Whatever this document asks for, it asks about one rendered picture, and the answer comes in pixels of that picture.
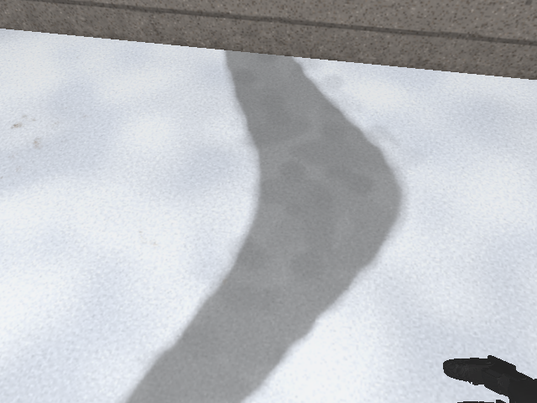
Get right robot hand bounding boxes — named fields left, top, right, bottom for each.
left=443, top=355, right=537, bottom=403

